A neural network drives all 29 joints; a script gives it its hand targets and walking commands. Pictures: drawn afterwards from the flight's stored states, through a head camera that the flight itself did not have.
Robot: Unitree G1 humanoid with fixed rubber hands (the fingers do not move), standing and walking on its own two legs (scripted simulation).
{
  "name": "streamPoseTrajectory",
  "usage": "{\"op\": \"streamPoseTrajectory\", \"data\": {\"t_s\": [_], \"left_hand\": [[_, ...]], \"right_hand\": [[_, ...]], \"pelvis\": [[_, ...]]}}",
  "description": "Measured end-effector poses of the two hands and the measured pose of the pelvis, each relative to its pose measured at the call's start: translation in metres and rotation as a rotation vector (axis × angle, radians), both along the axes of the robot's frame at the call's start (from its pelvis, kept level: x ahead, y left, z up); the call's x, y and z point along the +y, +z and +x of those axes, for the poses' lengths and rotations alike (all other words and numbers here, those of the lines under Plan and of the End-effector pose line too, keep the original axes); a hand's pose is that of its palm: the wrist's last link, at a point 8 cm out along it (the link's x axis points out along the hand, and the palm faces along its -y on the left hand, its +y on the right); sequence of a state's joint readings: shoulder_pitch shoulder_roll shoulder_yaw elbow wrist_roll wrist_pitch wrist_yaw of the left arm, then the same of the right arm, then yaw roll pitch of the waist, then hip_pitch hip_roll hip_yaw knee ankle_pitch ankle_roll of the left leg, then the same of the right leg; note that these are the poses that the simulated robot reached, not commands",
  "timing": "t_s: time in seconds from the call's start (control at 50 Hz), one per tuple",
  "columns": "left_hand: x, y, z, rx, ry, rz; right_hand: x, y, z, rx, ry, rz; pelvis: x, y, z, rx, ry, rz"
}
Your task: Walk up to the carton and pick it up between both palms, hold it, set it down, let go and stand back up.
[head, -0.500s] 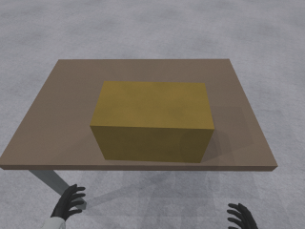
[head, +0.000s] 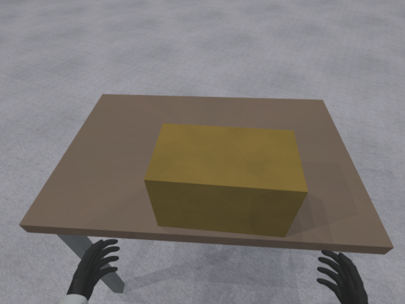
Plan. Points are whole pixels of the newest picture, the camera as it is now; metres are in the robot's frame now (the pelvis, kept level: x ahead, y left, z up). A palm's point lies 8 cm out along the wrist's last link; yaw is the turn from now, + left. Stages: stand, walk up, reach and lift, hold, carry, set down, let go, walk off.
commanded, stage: reach and lift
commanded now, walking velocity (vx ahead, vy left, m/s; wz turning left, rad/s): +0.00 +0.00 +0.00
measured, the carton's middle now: (223, 179) +0.39 +0.00 +0.02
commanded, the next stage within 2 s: none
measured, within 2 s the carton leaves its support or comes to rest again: neither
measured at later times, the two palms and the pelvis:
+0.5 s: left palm (86, 251) +0.20 +0.25 +0.03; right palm (358, 256) +0.22 -0.24 +0.03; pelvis -0.01 -0.01 +0.00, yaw +1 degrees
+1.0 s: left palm (98, 191) +0.30 +0.25 +0.08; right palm (358, 210) +0.29 -0.25 +0.07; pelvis +0.00 -0.01 +0.00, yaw +1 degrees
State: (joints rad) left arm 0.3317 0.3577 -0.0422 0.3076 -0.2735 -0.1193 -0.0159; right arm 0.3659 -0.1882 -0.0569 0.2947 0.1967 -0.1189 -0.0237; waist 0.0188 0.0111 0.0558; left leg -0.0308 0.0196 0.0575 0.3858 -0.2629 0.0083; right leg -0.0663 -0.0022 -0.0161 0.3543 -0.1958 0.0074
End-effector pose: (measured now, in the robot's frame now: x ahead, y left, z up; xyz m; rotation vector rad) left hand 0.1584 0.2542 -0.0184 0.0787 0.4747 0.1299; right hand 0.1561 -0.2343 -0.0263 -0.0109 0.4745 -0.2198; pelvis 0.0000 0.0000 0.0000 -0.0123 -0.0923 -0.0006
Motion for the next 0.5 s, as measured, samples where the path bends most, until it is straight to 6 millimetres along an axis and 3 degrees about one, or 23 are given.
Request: {"op": "streamPoseTrajectory", "data": {"t_s": [0.32,0.5], "left_hand": [[-0.003,0.034,0.022,-0.152,0.006,-0.047],[-0.003,0.044,0.046,-0.137,0.009,-0.059]], "right_hand": [[-0.003,0.045,0.033,-0.151,0.04,0.021],[-0.008,0.056,0.06,-0.146,0.052,0.028]], "pelvis": [[0.001,0.0,-0.009,0.017,0.009,0.001],[-0.005,0.0,-0.015,0.038,0.017,0.009]]}}
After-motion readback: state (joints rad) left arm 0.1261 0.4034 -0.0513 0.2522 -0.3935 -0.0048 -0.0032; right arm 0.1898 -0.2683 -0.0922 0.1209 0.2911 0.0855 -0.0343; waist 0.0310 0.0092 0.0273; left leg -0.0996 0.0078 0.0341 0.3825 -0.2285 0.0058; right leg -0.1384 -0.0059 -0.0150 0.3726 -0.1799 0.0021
